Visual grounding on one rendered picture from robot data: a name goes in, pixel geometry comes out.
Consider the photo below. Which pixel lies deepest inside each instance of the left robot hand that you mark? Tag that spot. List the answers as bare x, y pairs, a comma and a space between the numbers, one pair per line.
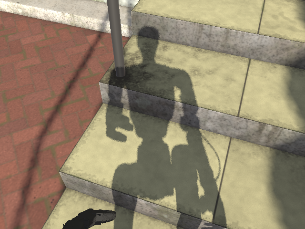
89, 218

